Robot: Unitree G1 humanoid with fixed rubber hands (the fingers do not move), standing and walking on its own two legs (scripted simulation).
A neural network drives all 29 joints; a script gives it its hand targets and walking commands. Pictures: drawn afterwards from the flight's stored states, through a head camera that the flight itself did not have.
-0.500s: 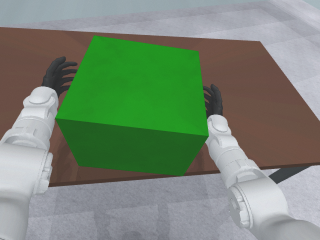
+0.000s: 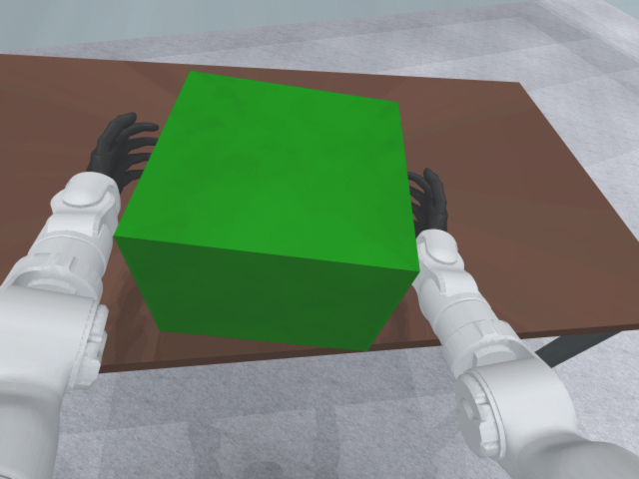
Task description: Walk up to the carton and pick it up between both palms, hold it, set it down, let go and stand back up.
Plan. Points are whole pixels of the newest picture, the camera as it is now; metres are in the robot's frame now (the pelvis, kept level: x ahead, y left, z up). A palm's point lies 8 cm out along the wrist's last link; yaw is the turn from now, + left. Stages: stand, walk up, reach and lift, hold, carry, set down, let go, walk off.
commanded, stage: reach and lift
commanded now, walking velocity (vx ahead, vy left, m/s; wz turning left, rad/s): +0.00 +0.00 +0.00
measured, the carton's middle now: (280, 214) +0.46 -0.02 +0.03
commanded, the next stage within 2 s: none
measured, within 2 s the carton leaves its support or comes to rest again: leaves its support in 0.68 s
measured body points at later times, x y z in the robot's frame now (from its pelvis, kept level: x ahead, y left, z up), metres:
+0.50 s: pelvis +0.00 +0.00 +0.00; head +0.04 +0.04 +0.45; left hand +0.49 +0.17 +0.12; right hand +0.38 -0.22 +0.08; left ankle +0.01 +0.10 -0.74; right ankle -0.01 -0.13 -0.74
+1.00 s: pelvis -0.01 -0.01 +0.01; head +0.00 +0.02 +0.46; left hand +0.45 +0.17 +0.13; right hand +0.37 -0.22 +0.10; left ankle +0.01 +0.10 -0.74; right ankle -0.01 -0.13 -0.74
